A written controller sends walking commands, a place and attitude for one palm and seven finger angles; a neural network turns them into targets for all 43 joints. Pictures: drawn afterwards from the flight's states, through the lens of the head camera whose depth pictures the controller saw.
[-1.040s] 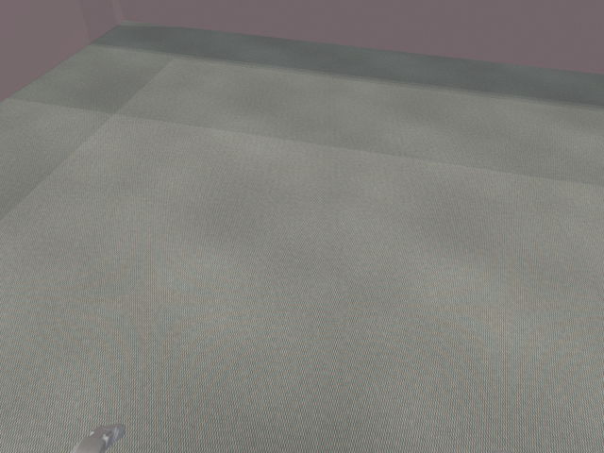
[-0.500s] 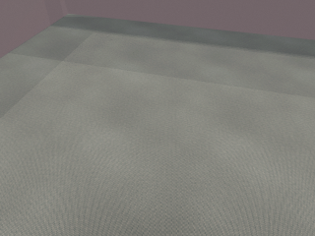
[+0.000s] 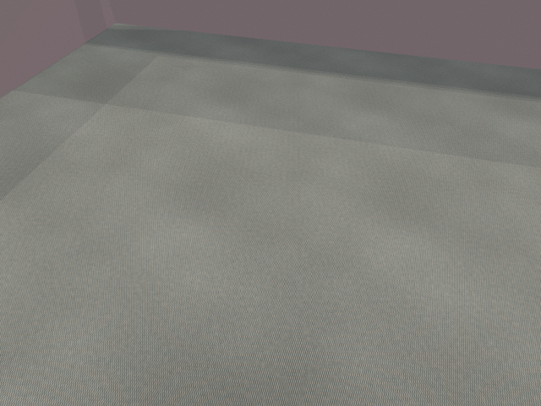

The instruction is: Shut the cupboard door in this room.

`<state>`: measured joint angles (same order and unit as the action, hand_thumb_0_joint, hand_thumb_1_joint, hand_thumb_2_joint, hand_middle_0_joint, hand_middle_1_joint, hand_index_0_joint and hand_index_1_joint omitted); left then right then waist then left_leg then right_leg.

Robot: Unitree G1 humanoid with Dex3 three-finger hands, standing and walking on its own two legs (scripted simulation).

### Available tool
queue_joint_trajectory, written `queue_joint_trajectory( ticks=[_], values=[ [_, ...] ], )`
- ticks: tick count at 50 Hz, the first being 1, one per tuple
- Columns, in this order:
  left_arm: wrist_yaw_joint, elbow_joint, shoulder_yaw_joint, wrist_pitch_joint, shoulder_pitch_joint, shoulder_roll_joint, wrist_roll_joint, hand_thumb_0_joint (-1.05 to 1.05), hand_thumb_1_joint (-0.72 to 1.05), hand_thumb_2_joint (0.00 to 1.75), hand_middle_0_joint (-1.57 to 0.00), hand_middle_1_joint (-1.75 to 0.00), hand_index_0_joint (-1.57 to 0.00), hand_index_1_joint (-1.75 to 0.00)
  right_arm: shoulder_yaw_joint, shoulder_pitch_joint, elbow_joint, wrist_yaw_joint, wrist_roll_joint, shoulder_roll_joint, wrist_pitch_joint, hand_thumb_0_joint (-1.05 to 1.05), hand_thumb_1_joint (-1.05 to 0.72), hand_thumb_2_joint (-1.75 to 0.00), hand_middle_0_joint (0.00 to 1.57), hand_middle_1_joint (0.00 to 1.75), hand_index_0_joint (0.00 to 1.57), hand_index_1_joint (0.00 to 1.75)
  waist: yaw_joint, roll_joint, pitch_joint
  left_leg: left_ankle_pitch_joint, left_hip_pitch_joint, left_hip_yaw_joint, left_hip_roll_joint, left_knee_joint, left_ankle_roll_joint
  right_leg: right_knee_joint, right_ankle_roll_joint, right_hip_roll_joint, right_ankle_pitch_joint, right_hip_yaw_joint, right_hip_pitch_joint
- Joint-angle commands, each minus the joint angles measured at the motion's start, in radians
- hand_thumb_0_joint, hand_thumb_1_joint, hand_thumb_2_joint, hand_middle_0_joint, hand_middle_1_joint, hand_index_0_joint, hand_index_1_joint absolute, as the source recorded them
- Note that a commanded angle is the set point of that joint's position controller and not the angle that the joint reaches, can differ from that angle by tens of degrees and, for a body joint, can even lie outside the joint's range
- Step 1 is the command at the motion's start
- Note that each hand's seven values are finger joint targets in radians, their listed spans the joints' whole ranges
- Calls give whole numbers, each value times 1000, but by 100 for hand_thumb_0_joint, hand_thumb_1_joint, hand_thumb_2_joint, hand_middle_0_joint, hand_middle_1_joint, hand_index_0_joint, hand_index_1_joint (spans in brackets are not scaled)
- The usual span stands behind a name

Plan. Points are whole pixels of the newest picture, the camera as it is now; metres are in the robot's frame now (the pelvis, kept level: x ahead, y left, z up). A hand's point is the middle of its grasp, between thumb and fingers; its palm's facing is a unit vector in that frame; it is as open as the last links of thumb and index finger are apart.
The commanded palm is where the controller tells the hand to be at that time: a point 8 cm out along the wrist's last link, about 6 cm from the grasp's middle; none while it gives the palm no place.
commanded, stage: turn or walk to find it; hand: left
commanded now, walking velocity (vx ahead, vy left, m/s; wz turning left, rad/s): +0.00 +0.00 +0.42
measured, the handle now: out of the picture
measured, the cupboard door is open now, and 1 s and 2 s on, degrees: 72 72 72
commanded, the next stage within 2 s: none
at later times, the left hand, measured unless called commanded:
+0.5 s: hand out of the picture +0.03 +0.22 -0.17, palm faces +0.16 -0.95 -0.26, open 7.4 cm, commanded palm none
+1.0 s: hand out of the picture -0.12 +0.19 -0.19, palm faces +0.43 -0.87 -0.22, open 7.4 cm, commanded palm none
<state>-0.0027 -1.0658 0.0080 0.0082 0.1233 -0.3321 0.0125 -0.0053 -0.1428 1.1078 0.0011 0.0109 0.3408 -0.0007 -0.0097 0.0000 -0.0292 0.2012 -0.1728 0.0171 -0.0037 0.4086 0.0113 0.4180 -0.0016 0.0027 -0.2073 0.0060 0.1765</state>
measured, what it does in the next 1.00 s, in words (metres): steps on the spot, turning left: right foot, then left foot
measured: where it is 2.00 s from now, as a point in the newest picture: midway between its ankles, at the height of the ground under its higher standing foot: outside the picture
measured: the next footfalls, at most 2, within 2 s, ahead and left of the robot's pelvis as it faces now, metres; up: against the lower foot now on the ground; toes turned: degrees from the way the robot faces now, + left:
right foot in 0.58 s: +0.00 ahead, -0.12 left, +0.00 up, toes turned +12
left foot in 1.00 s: -0.07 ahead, +0.12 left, +0.00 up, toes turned +28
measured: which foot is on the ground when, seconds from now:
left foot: down 0.00-0.58, up 0.60-0.98, down 1.00-1.00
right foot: down 0.00-0.24, up 0.26-0.56, down 0.58-1.00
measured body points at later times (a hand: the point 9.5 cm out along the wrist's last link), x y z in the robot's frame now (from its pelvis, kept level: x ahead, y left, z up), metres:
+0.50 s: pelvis -0.03 +0.00 -0.01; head +0.02 +0.01 +0.44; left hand +0.02 +0.27 -0.15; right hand +0.05 -0.23 -0.16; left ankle +0.01 +0.13 -0.74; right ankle -0.05 -0.13 -0.71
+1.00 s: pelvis -0.05 +0.00 -0.02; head -0.03 +0.03 +0.43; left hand -0.14 +0.23 -0.17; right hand +0.13 -0.20 -0.15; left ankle -0.11 +0.10 -0.75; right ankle -0.04 -0.13 -0.74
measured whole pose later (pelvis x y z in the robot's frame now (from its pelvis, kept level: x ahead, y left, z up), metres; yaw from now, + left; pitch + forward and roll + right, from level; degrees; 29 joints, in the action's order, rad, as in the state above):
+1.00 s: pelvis -0.05 +0.00 -0.02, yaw +25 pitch +0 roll +0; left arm -0.03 -0.94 -0.03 0.02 0.30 -0.21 0.03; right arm -0.06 -0.15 0.96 0.01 0.01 0.24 -0.06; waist 0.02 -0.03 -0.08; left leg 0.31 -0.27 -0.06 -0.02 0.62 0.03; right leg 0.63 0.03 0.13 -0.39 0.19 0.21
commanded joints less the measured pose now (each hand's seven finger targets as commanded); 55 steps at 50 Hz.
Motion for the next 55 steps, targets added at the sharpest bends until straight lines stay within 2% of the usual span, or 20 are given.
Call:
queue_joint_trajectory(
  ticks=[1, 9, 11, 12, 14, 18, 23, 26, 27, 28, 29, 30, 34, 43, 47, 49, 50, 51, 52, 55],
  values=[
    [-21, 62, -33, 1, 32, -119, -2, 0, 90, 90, -20, -30, -20, -30, -16, -1, -76, -5, 4, 82, 1, 0, -90, -90, 20, 30, 20, 30, 15, -33, 32, -95, -87, 80, -86, 4, -24, -44, -12, 153, 37, -106, -1],
    [-31, 149, -57, 17, 29, -130, 6, 0, 90, 90, -20, -30, -20, -30, -46, -79, -129, -1, 3, 58, -24, 0, -90, -90, 20, 30, 20, 30, -8, -88, 50, -44, -108, 69, -48, 179, -25, 9, -69, 246, 8, -93, 107],
    [-30, 169, -58, 22, 16, -97, 6, 0, 90, 90, -20, -30, -20, -30, -51, -97, -141, 2, 8, 72, -21, 0, -90, -90, 20, 30, 20, 30, -18, 30, 38, -89, -124, 187, -98, 76, -57, 133, -18, 156, -76, -5, 148],
    [-30, 181, -57, 23, 11, -66, 2, 0, 90, 90, -20, -30, -20, -30, -59, -112, -149, 0, 14, 101, -16, 0, -90, -90, 20, 30, 20, 30, -25, 149, 32, -117, -138, 346, -181, -41, -108, 278, 26, 60, -142, 65, 161],
    [-35, 196, -59, 22, 14, -43, 4, 0, 90, 90, -20, -30, -20, -30, -76, -139, -157, -14, 10, 126, -7, 0, -90, -90, 20, 30, 20, 30, -27, 226, 44, -277, -54, 513, -273, -128, -218, 550, 34, 20, -354, -3, 272],
    [-28, 185, -63, 18, 49, -8, -1, 0, 90, 90, -20, -30, -20, -30, -81, -102, -182, -28, 10, 89, -9, 0, -90, -90, 20, 30, 20, 30, -3, 144, 97, -326, 5, 406, -209, -52, -216, 563, 44, 32, -297, -31, 294],
    [-29, 200, -63, 14, 55, 32, -8, 0, 90, 90, -20, -30, -20, -30, -98, -141, -185, -27, 14, 78, -22, 0, -90, -90, 20, 30, 20, 30, -26, 141, 127, -350, 36, 430, -171, -30, -200, 339, 48, -7, -281, -11, 198],
    [-32, 187, -70, 12, 133, 27, -11, 0, 90, 90, -20, -30, -20, -30, -105, -111, -201, -18, 11, 75, -30, 0, -90, -90, 20, 30, 20, 30, 6, 146, 138, -255, -43, 407, -112, -5, -145, 108, 46, -27, -143, 14, 41],
    [-34, 176, -77, 8, 176, 11, -10, 0, 90, 90, -20, -30, -20, -30, -105, -97, -211, -14, 6, 60, -34, 0, -90, -90, 20, 30, 20, 30, 28, 120, 144, -149, -136, 382, -79, 23, -106, -23, 41, -5, -51, 10, -80],
    [-40, 172, -90, 1, 201, -51, 2, 0, 90, 90, -20, -30, -20, -30, -101, -90, -222, -7, -3, 19, -35, 0, -90, -90, 20, 30, 20, 30, 40, -13, 133, 18, -298, 292, -13, 138, -49, -103, 6, 124, -60, -94, -209],
    [-45, 186, -108, -5, 193, -139, 17, 0, 90, 90, -20, -30, -20, -30, -92, -87, -251, -7, -1, -45, -34, 0, -90, -90, 20, 30, 20, 30, 46, -302, 73, 277, -504, 84, 114, 398, 25, -179, -95, 404, -74, -397, -227],
    [-45, 207, -96, -2, 157, -131, 8, 0, 90, 90, -20, -30, -20, -30, -106, -39, -254, -8, 14, 9, -35, 0, -90, -90, 20, 30, 20, 30, 54, -219, 21, 343, -462, 98, 66, 577, 18, -173, -143, 465, 18, -382, -27],
    [-40, 236, -76, -18, 33, -35, 9, 0, 90, 90, -20, -30, -20, -30, -103, -115, -189, 13, 10, -16, -53, 0, -90, -90, 20, 30, 20, 30, -36, -143, -53, 153, -405, 46, 14, 797, 33, -115, -119, 281, 179, -109, 63],
    [-40, 175, -88, -15, 223, -71, 22, 0, 90, 90, -20, -30, -20, -30, -71, 45, -227, 12, 1, -46, -48, 0, -90, -90, 20, 30, 20, 30, 53, -187, -26, 246, -331, -61, -14, 488, 51, -13, -149, 318, 505, -25, -92],
    [-39, 169, -102, -8, 211, -103, 21, 0, 90, 90, -20, -30, -20, -30, -64, -3, -219, 8, -4, -39, -31, 0, -90, -90, 20, 30, 20, 30, 34, -218, 50, 175, -161, -111, 5, 223, 27, 93, -110, 316, 582, 18, -101],
    [-34, 177, -100, -4, 187, -81, 4, 0, 90, 90, -20, -30, -20, -30, -77, -117, -192, 7, 2, 21, -13, 0, -90, -90, 20, 30, 20, 30, -31, -79, 134, -144, 98, -59, -46, -24, -2, 316, -26, 261, 436, 105, 8],
    [-27, 211, -89, -1, 198, -12, -5, 0, 90, 90, -20, -30, -20, -30, -100, -159, -190, 2, 8, 126, -2, 0, -90, -90, 20, 30, 20, 30, -42, 230, 178, -567, 296, 267, -313, -28, -113, 527, 53, 125, -149, 149, 302],
    [-33, 228, -71, 10, 161, 15, 3, 0, 90, 90, -20, -30, -20, -30, -109, -196, -176, -5, -6, 163, -11, 0, -90, -90, 20, 30, 20, 30, -51, 270, 193, -877, 266, 335, -413, -3, -216, 634, 68, 90, -470, 61, 349],
    [-36, 222, -77, 22, 141, -4, 6, 0, 90, 90, -20, -30, -20, -30, -104, -180, -175, -10, 0, 136, -17, 0, -90, -90, 20, 30, 20, 30, -47, 163, 155, -780, 209, 236, -400, 0, -235, 699, 57, 113, -432, 28, 336],
    [-24, 190, -87, 28, 92, -2, 6, 0, 90, 90, -20, -30, -20, -30, -79, -72, -201, -25, 7, 61, -10, 0, -90, -90, 20, 30, 20, 30, -17, 166, 32, -572, 54, 187, -272, -46, -182, 740, 72, 120, -266, -3, 353]
  ],
)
